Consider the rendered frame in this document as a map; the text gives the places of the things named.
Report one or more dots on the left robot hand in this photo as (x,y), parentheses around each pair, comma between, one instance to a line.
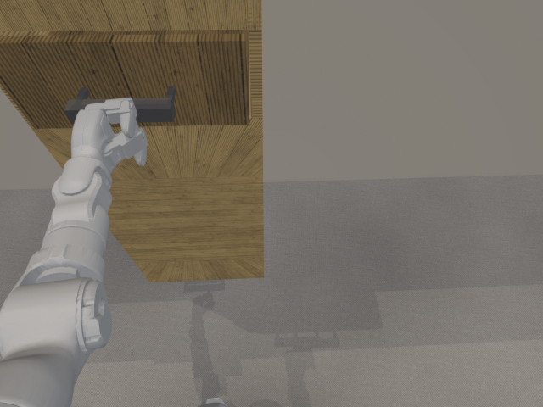
(92,135)

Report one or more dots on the drawer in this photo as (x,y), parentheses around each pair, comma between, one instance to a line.
(208,68)

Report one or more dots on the cabinet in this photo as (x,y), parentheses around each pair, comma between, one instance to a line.
(194,211)

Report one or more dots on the left robot forearm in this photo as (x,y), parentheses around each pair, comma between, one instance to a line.
(76,237)

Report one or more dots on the robot left upper arm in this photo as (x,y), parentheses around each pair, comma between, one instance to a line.
(48,331)

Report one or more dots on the robot left shin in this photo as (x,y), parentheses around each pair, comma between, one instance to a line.
(214,400)

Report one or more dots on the handle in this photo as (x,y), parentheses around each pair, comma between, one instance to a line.
(148,109)

